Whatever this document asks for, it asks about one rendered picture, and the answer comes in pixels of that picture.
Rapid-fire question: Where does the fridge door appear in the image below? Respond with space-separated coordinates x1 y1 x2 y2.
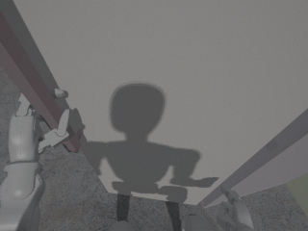
0 0 308 206

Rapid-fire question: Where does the left robot thigh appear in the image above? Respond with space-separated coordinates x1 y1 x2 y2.
108 221 134 231

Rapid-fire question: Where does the robot thigh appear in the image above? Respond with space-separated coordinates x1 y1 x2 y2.
108 221 134 231
181 215 214 231

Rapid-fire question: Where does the right robot thigh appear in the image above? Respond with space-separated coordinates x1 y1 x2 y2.
181 215 214 231

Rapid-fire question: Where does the left robot hand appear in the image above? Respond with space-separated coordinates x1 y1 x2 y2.
8 88 70 163

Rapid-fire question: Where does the right robot hand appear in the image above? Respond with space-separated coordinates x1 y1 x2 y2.
217 185 254 231

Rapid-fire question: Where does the handle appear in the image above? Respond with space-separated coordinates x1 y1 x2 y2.
0 10 84 153

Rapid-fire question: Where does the left robot forearm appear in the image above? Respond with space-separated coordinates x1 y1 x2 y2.
0 161 46 231

